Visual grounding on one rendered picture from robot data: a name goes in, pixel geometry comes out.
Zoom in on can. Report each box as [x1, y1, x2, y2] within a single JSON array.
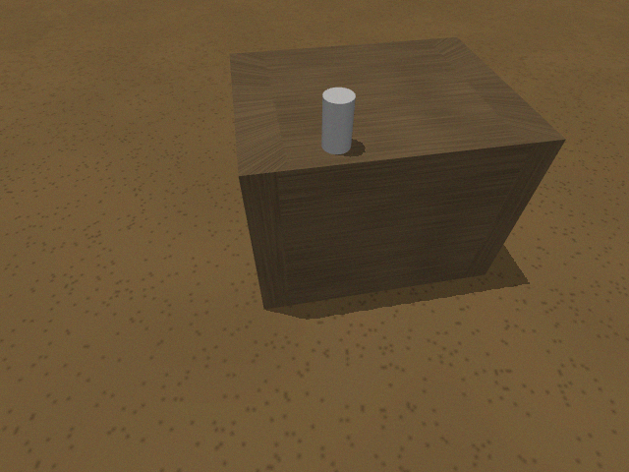
[[321, 88, 356, 154]]

